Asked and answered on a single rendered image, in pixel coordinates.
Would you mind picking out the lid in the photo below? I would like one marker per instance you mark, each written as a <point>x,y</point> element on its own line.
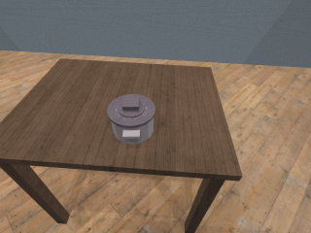
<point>131,118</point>

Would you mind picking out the table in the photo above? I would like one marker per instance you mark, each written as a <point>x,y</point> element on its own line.
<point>62,122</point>

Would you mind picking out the pot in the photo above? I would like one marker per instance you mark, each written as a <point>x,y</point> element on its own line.
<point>134,135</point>

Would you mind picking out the knob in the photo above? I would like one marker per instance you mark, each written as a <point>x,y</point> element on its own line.
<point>130,103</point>

